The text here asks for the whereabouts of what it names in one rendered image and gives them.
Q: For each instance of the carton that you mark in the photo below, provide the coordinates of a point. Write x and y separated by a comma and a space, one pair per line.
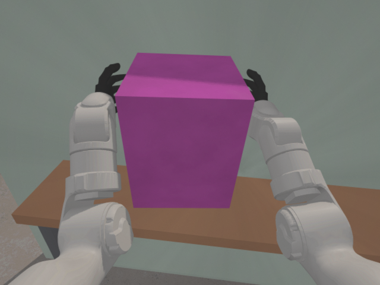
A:
184, 121

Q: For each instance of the robot right forearm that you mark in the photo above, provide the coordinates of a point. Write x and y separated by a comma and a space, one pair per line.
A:
294, 177

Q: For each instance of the table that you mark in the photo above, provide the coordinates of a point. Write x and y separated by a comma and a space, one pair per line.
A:
249, 223

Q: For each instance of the robot left forearm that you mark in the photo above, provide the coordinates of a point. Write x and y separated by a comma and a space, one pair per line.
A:
92, 150

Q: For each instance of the left robot upper arm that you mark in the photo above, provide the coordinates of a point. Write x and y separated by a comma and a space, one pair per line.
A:
91, 238

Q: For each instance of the right robot upper arm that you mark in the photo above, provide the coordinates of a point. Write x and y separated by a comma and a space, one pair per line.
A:
316, 234

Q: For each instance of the right robot hand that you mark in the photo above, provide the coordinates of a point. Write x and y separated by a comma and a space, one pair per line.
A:
257, 85

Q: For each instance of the left robot hand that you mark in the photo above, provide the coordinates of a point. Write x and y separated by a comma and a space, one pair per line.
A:
106, 81

